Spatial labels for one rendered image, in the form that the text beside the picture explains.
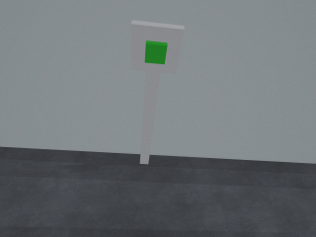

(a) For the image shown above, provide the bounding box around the panel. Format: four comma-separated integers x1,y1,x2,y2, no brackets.
131,20,185,165

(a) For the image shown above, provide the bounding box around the button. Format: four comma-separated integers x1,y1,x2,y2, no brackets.
144,40,168,64

